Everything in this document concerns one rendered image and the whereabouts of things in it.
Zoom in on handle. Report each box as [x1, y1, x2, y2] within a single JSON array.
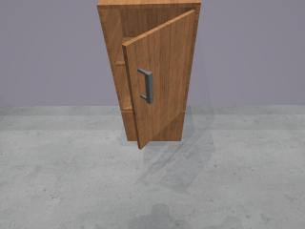
[[137, 68, 153, 105]]

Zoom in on cupboard door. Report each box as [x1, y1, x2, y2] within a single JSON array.
[[122, 10, 196, 150]]

